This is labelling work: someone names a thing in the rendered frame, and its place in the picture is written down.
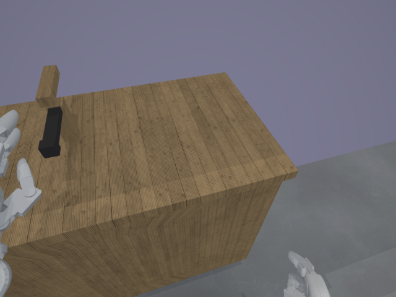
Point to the robot right hand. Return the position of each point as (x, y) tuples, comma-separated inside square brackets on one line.
[(313, 284)]

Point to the tap lever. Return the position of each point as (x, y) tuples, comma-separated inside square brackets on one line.
[(49, 146)]

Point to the robot left hand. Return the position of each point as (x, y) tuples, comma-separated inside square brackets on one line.
[(21, 200)]

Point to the counter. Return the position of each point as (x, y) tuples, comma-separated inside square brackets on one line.
[(155, 183)]

